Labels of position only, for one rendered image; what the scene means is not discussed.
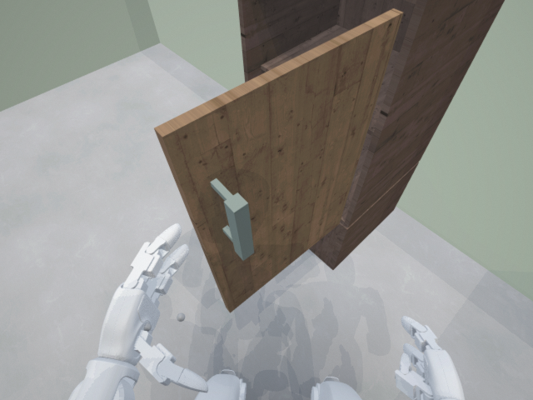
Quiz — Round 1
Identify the left robot thigh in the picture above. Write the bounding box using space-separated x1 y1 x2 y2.
195 374 247 400

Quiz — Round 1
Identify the handle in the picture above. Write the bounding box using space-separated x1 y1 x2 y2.
210 178 254 261

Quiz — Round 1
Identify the robot right hand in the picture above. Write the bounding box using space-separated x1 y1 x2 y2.
395 316 465 400

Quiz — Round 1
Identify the cupboard door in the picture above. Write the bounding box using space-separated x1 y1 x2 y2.
154 8 403 313

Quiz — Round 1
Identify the right robot thigh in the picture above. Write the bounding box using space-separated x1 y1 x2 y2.
311 381 361 400

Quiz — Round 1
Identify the robot thigh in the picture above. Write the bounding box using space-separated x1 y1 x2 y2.
311 381 361 400
195 374 247 400

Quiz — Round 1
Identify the left robot forearm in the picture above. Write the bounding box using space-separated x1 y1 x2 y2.
68 357 140 400

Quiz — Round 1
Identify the robot left hand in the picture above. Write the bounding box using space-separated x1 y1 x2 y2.
97 223 208 393

